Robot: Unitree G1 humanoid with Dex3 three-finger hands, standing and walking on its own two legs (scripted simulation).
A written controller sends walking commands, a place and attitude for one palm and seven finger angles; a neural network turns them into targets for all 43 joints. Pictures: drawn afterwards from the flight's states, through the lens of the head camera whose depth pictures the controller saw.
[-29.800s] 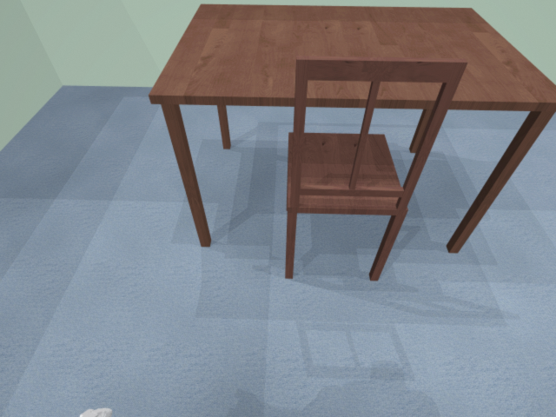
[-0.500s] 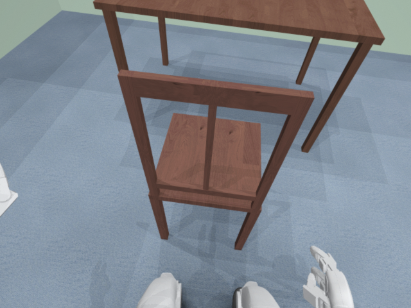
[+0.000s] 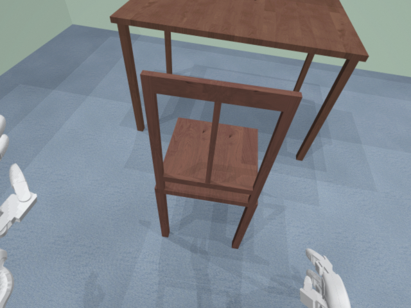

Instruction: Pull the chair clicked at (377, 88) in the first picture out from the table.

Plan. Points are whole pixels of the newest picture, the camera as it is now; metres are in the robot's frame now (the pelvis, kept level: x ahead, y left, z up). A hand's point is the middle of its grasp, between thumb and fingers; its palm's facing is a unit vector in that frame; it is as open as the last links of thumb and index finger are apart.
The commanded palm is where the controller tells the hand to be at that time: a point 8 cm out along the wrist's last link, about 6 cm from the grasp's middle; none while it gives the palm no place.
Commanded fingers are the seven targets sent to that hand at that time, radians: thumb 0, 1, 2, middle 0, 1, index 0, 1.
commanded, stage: stop stepping back and stand still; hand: left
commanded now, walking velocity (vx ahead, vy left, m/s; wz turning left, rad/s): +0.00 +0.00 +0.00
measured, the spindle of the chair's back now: (212, 147) +0.55 +0.01 -0.07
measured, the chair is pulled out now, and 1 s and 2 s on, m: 0.54 0.54 0.54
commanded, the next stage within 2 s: let the arm hang, fingers relaxed in 0.38 s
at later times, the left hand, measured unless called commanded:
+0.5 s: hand (48, 213) +0.21 +0.25 +0.13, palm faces +0.34 -0.84 -0.41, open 7.4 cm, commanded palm none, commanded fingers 0.00 0.90 0.90 -0.20 -0.30 -0.20 -0.30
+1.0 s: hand out of the picture +0.00 +0.21 -0.16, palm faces -0.05 -0.97 -0.25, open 7.1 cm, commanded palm none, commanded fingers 0.00 0.90 0.90 -0.20 -0.30 -0.20 -0.30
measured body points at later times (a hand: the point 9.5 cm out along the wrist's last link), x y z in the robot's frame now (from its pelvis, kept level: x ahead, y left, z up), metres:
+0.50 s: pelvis -0.01 +0.01 +0.00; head +0.00 +0.02 +0.45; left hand +0.19 +0.30 +0.16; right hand +0.09 -0.24 -0.10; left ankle -0.02 +0.11 -0.74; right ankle +0.00 -0.11 -0.73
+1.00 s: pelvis -0.02 +0.01 +0.00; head -0.01 +0.01 +0.45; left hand +0.01 +0.26 -0.14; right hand -0.02 -0.22 -0.15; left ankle -0.03 +0.11 -0.73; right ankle +0.00 -0.11 -0.73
